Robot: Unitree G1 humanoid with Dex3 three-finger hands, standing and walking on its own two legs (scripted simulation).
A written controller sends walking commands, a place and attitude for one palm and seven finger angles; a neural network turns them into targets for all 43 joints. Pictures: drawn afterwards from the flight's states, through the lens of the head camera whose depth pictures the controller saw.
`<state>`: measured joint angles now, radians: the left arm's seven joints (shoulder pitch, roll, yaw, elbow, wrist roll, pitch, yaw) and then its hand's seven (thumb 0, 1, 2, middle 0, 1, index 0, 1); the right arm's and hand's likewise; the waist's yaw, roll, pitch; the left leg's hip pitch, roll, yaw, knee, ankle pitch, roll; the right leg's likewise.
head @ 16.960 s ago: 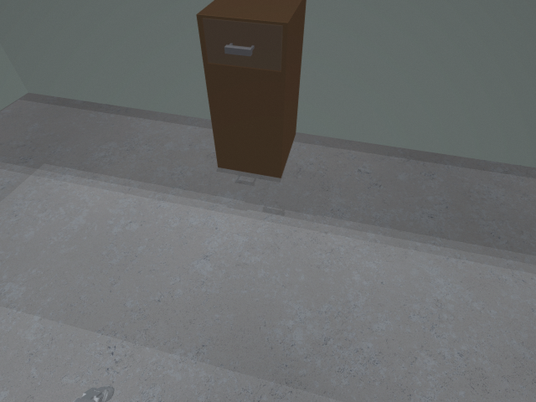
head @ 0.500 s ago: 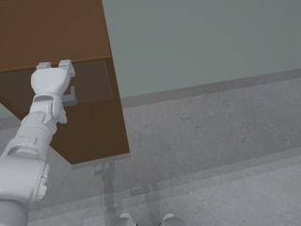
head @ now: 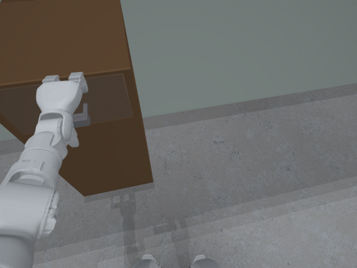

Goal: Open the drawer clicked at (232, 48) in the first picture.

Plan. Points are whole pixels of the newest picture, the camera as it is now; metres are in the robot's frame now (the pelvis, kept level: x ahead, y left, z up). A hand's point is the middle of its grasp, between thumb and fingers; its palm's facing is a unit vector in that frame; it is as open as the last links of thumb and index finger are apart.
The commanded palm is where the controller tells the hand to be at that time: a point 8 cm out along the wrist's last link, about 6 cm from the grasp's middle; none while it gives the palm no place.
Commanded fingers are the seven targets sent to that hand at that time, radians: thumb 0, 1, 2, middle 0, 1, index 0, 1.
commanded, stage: move the hooked fingers above the handle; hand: left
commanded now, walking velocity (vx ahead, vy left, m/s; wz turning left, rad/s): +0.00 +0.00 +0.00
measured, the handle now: (67, 115) +0.52 +0.27 -0.02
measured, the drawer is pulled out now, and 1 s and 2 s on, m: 0.00 0.00 0.00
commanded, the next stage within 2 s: lower the fingers behind the handle in 0.20 s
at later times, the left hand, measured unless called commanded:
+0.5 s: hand (69, 111) +0.48 +0.24 +0.04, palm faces +0.02 +0.01 -1.00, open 13.8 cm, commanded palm +0.48 +0.29 +0.06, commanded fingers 0.00 -0.50 0.30 -0.30 -1.20 -0.30 -1.20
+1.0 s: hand (71, 111) +0.49 +0.24 +0.04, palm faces +0.05 +0.01 -1.00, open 13.7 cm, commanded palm +0.47 +0.28 +0.03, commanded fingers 0.00 -0.50 0.30 -0.30 -1.20 -0.30 -1.20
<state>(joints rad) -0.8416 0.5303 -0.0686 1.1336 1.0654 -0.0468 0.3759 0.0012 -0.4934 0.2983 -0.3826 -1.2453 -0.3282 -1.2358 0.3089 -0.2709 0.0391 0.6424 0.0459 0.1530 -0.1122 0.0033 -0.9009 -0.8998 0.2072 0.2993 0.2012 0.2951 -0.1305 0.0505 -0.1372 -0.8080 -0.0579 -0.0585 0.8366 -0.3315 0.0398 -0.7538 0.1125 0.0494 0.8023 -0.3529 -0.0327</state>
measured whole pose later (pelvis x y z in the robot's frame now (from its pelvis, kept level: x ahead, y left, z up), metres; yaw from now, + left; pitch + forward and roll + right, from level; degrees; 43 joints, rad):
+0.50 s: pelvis +0.00 +0.00 +0.00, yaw +0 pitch +18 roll -2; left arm -0.84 0.54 -0.07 1.14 1.06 -0.07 0.40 0.00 -0.49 0.30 -0.37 -1.26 -0.32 -1.22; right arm 0.31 -0.28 0.04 0.64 0.05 0.15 -0.11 0.00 -0.90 -0.90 0.21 0.30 0.20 0.30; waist -0.13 0.05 -0.14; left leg -0.83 -0.06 -0.06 0.85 -0.34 0.04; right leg -0.77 0.11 0.05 0.82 -0.36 -0.03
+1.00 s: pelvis -0.02 +0.01 -0.02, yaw +0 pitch +19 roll -2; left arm -0.92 0.53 -0.07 1.20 1.08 -0.02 0.42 0.00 -0.49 0.30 -0.35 -1.30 -0.30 -1.29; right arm 0.32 -0.28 0.04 0.63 0.03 0.15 -0.09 0.00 -0.90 -0.90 0.21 0.30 0.20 0.30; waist -0.15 0.05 -0.17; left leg -0.92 -0.06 -0.05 0.93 -0.35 0.05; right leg -0.87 0.11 0.04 0.90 -0.37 -0.02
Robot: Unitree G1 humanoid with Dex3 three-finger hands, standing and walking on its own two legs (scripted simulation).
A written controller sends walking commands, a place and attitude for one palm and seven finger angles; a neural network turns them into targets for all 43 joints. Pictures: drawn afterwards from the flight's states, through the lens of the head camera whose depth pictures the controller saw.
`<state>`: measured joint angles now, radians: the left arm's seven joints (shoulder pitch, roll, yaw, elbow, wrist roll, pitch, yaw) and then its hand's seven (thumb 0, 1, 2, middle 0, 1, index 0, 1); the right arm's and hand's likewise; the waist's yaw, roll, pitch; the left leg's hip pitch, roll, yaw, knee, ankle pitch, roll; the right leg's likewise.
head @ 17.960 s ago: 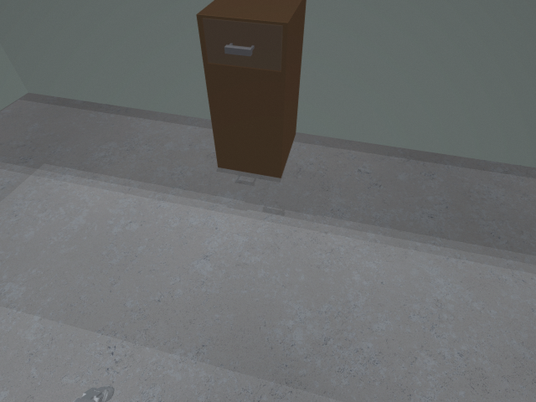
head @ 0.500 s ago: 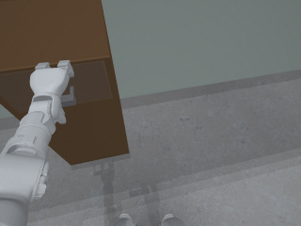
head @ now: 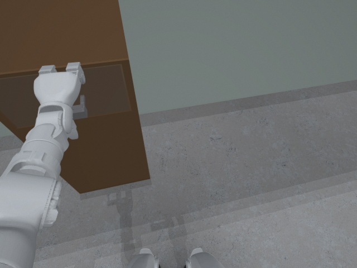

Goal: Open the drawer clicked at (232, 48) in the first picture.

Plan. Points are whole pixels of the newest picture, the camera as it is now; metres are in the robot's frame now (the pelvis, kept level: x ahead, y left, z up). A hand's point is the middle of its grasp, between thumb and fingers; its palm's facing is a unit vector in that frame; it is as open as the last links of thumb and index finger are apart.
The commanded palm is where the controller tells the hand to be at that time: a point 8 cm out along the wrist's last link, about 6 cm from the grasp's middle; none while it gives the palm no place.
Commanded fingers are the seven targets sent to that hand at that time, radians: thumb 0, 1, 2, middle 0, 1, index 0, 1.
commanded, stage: lower the fingers behind the handle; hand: left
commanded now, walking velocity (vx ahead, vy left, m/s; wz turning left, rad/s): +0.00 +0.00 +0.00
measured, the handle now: (64, 107) +0.53 +0.27 +0.00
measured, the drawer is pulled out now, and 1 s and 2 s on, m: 0.00 0.00 0.00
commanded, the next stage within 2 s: lift the fingers back up to retry in 0.90 s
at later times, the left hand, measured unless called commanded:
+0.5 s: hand (68, 102) +0.50 +0.23 +0.06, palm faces +0.08 +0.04 -1.00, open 13.6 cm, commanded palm +0.49 +0.27 +0.01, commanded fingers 0.00 -0.50 0.30 -0.30 -1.20 -0.30 -1.20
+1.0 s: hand (68, 103) +0.50 +0.23 +0.05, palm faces +0.06 +0.05 -1.00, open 13.8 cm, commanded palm +0.50 +0.28 +0.01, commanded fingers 0.00 -0.50 0.30 -0.30 -1.20 -0.30 -1.20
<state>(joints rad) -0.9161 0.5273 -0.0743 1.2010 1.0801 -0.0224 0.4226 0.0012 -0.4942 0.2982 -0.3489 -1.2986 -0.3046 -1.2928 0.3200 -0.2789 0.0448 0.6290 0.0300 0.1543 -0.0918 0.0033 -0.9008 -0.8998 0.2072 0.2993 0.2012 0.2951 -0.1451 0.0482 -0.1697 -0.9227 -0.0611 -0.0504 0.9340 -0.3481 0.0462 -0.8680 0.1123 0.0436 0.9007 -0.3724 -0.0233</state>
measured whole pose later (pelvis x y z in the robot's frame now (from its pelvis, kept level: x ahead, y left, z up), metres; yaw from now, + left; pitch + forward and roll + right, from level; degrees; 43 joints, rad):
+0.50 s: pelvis -0.02 +0.00 -0.02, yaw +1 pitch +21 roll -3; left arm -1.00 0.52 -0.13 1.19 1.09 0.05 0.39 0.00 -0.49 0.30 -0.36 -1.31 -0.31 -1.34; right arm 0.28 -0.27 0.06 0.63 0.03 0.14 -0.11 0.00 -0.90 -0.90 0.21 0.30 0.20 0.30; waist -0.16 0.04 -0.18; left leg -1.04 -0.08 -0.06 1.02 -0.35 0.05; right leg -0.98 0.10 0.02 0.99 -0.39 -0.02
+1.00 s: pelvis -0.02 +0.01 -0.02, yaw +1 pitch +21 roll -2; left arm -1.00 0.55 -0.16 1.12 1.06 0.06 0.32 0.00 -0.49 0.30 -0.34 -1.31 -0.29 -1.31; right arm 0.28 -0.27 0.08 0.63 0.05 0.14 -0.14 0.00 -0.90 -0.90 0.21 0.30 0.20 0.30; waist -0.16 0.04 -0.17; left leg -1.07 -0.07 -0.05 1.05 -0.35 0.05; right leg -1.01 0.09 0.02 1.03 -0.39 -0.01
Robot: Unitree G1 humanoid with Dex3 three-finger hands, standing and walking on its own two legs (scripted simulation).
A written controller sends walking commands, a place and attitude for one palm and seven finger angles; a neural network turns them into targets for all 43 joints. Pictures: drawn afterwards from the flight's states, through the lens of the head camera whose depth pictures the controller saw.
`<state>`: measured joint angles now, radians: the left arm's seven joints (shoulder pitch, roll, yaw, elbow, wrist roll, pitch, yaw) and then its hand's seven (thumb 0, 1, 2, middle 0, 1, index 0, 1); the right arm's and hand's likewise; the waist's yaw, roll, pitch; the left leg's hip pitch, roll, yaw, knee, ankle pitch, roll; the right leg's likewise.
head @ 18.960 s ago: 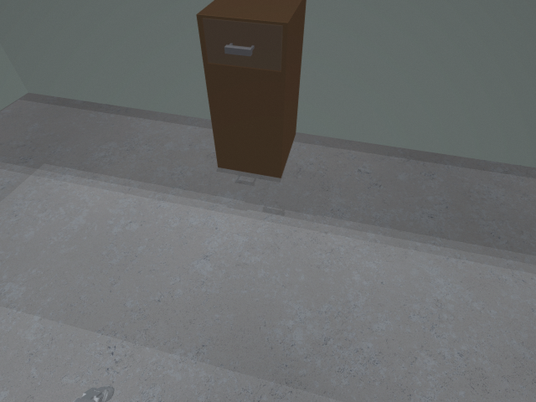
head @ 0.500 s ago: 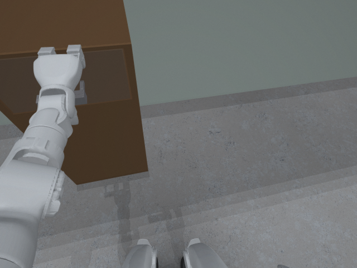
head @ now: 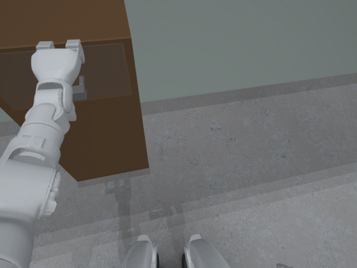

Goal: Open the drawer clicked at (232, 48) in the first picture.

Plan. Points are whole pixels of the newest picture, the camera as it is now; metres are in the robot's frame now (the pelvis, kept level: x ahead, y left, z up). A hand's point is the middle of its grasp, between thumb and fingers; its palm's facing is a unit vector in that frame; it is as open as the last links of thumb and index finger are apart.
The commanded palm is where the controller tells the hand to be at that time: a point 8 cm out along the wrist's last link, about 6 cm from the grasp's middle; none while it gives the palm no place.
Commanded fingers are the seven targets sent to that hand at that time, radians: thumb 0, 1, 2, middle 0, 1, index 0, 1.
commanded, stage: lift the fingers back up to retry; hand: left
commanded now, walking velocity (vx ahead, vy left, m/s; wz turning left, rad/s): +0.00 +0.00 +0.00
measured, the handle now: (62, 88) +0.56 +0.26 +0.02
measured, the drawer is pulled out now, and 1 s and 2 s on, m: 0.00 0.00 0.00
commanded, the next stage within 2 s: re-aim the fingers above the handle in 0.78 s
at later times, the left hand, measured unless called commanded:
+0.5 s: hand (65, 82) +0.52 +0.22 +0.08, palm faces -0.01 +0.03 -1.00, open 13.8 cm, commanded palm +0.53 +0.27 +0.11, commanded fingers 0.00 -0.50 0.30 -0.30 -1.20 -0.30 -1.20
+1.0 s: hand (66, 80) +0.53 +0.22 +0.08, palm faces +0.02 +0.01 -1.00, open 13.6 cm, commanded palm +0.52 +0.27 +0.12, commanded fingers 0.00 -0.50 0.30 -0.30 -1.20 -0.30 -1.20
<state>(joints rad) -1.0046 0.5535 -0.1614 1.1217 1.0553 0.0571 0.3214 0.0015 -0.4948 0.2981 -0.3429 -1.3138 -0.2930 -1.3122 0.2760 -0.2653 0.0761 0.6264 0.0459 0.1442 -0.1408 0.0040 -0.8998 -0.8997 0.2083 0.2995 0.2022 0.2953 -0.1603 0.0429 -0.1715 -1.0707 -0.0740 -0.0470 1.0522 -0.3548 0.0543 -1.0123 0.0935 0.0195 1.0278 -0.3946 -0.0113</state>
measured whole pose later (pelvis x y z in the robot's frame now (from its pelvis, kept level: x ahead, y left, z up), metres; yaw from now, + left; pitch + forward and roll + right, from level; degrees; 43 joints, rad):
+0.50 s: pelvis +0.01 +0.00 +0.02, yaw +0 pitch +19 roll -2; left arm -0.93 0.56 -0.14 1.15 1.03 0.00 0.32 0.00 -0.49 0.30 -0.32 -1.29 -0.31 -1.24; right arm 0.34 -0.27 0.08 0.60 0.06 0.15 -0.14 0.00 -0.90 -0.90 0.21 0.30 0.20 0.30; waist -0.16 0.06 -0.14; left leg -0.93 -0.06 -0.04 0.95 -0.34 0.05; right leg -0.88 0.10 0.03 0.91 -0.37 -0.01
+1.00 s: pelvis +0.04 -0.01 +0.04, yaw +0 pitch +18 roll -2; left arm -0.86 0.51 -0.08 1.14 1.06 -0.02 0.39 0.00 -0.49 0.30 -0.39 -1.26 -0.34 -1.25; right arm 0.30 -0.27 0.04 0.64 0.04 0.14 -0.11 0.00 -0.90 -0.90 0.21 0.30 0.20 0.30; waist -0.13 0.05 -0.14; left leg -0.83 -0.05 -0.04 0.85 -0.33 0.04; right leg -0.77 0.10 0.03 0.81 -0.36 -0.03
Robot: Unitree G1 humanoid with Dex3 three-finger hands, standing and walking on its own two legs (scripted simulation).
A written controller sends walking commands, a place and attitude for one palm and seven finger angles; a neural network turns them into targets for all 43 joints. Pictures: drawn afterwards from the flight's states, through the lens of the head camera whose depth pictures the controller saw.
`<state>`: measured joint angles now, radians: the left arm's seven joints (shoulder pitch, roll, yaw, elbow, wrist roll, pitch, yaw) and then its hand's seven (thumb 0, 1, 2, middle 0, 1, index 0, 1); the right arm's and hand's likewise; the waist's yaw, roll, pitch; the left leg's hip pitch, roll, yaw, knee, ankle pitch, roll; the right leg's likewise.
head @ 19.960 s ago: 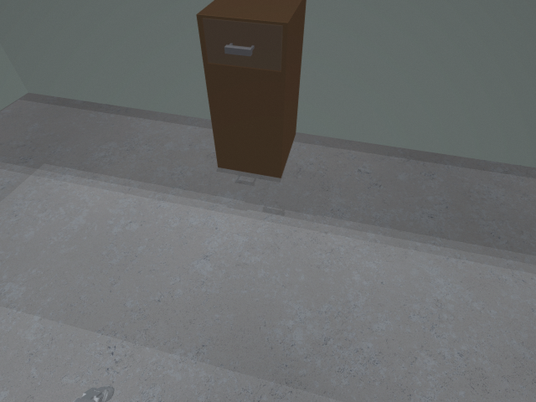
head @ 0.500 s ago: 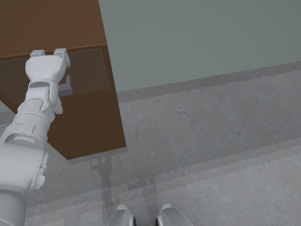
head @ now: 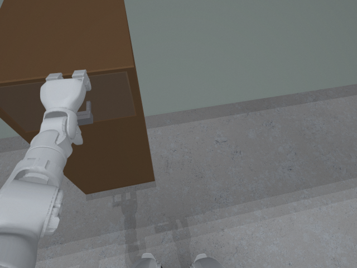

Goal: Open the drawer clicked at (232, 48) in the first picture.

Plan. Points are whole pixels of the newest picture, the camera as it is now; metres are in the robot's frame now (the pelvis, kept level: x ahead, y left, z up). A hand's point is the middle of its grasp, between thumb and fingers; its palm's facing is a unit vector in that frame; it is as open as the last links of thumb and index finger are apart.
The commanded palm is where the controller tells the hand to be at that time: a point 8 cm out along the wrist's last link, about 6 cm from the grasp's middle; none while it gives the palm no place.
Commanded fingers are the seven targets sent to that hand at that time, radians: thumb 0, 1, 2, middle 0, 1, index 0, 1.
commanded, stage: re-aim the fingers above the handle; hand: left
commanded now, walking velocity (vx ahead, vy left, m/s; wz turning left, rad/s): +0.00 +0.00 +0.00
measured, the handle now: (70, 113) +0.52 +0.27 -0.02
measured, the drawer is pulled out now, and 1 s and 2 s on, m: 0.00 0.00 0.00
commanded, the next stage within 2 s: lower the fingers behind the handle in 1.90 s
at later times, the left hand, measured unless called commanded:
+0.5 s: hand (73, 109) +0.49 +0.23 +0.05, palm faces +0.01 +0.01 -1.00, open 13.8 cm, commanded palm +0.48 +0.29 +0.08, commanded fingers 0.00 -0.50 0.30 -0.30 -1.20 -0.30 -1.20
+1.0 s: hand (72, 109) +0.49 +0.23 +0.05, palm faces +0.01 +0.00 -1.00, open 13.8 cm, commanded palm +0.47 +0.29 +0.08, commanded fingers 0.00 -0.50 0.30 -0.30 -1.20 -0.30 -1.20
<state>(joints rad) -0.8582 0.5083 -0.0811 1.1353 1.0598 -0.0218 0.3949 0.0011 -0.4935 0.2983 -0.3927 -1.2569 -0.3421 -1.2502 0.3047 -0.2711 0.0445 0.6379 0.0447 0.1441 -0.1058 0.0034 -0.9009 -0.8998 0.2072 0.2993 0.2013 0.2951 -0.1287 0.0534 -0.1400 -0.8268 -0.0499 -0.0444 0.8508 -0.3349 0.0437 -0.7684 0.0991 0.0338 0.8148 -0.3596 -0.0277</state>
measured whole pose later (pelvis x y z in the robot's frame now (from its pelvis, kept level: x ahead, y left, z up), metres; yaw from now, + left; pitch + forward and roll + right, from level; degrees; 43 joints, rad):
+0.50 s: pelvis +0.01 -0.01 +0.00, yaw +0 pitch +18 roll -1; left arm -0.81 0.54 -0.07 1.10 1.05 -0.08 0.38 0.00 -0.49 0.30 -0.38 -1.25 -0.33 -1.22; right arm 0.31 -0.28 0.04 0.65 0.06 0.16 -0.12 0.00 -0.90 -0.90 0.21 0.30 0.20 0.30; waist -0.12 0.05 -0.13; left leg -0.80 -0.04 -0.05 0.83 -0.34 0.03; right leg -0.74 0.11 0.03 0.80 -0.36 -0.04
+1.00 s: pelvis +0.01 +0.00 +0.00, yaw -1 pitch +18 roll -2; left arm -0.80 0.53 -0.05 1.10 1.06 -0.08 0.39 0.00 -0.49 0.30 -0.36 -1.26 -0.32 -1.20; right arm 0.30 -0.27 0.03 0.64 0.05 0.16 -0.10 0.00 -0.90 -0.90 0.21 0.30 0.20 0.30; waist -0.12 0.05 -0.14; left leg -0.80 -0.04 -0.03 0.83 -0.34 0.04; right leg -0.74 0.10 0.05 0.80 -0.36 -0.03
